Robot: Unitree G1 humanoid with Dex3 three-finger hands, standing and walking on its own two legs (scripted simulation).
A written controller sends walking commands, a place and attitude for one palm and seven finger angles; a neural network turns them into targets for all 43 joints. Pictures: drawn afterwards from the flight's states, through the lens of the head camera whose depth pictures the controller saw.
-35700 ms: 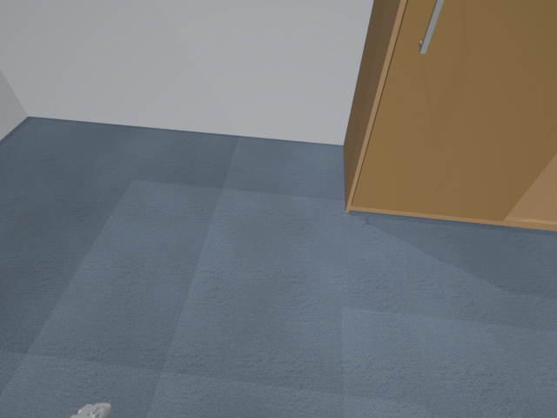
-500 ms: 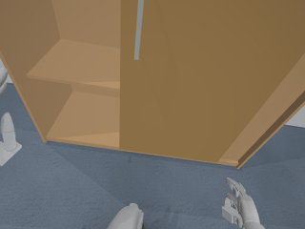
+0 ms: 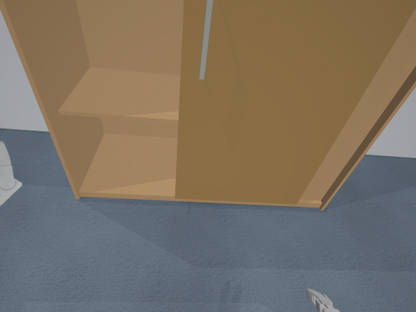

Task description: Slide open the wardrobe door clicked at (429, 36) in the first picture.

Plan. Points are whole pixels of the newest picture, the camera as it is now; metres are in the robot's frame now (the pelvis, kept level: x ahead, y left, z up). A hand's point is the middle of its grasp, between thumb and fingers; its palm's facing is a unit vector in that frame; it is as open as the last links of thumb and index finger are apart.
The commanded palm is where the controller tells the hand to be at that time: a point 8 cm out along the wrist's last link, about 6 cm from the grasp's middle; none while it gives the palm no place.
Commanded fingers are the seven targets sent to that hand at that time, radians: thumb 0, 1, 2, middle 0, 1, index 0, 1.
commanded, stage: stop stepping back and stand still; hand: left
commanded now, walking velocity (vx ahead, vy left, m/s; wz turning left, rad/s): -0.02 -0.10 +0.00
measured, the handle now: (206, 29) +0.86 +0.09 +0.22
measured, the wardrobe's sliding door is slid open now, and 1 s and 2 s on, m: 0.53 0.53 0.53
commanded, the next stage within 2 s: let the arm hang, fingers relaxed in 1.00 s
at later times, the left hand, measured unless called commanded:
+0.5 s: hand out of the picture +0.17 +0.33 +0.19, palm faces +0.55 -0.73 -0.40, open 7.4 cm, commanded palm +0.11 +0.35 +0.20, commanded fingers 0.00 0.90 0.90 -0.20 -0.30 -0.20 -0.30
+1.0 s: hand out of the picture +0.21 +0.33 +0.17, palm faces +0.45 -0.78 -0.45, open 7.4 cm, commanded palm +0.15 +0.36 +0.20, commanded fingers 0.00 0.90 0.90 -0.20 -0.30 -0.20 -0.30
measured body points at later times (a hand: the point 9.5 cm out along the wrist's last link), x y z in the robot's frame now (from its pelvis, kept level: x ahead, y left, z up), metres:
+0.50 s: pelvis -0.02 +0.04 +0.01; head -0.03 +0.04 +0.46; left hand +0.14 +0.36 +0.21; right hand +0.15 -0.20 -0.07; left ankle +0.00 +0.16 -0.71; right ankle -0.01 -0.07 -0.71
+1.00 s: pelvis +0.02 +0.05 +0.02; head +0.02 +0.06 +0.47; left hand +0.18 +0.37 +0.19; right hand +0.19 -0.18 -0.06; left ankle +0.01 +0.16 -0.71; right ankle -0.01 -0.05 -0.71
